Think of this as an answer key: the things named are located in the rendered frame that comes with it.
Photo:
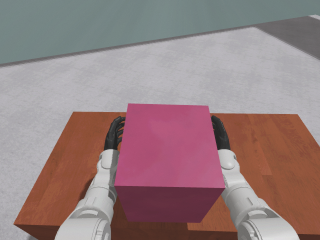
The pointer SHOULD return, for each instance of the right robot hand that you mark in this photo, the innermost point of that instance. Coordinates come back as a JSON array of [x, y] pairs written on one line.
[[221, 137]]

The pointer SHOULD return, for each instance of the pedestal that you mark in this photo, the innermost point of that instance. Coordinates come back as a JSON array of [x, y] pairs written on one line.
[[277, 155]]

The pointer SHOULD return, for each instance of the robot left forearm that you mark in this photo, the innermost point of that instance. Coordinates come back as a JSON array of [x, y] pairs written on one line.
[[101, 195]]

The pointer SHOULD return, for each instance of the robot left upper arm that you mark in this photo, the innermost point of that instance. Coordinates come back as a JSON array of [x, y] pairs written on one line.
[[85, 229]]

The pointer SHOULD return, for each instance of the robot right forearm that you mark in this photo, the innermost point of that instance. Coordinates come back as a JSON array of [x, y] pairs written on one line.
[[238, 195]]

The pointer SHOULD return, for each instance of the robot right upper arm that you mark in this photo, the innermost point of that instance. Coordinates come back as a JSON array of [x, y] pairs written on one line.
[[266, 229]]

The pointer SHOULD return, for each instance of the left robot hand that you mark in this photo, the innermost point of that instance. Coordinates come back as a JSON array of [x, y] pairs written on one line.
[[112, 141]]

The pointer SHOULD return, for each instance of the carton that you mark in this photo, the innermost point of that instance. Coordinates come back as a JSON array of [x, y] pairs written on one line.
[[169, 168]]

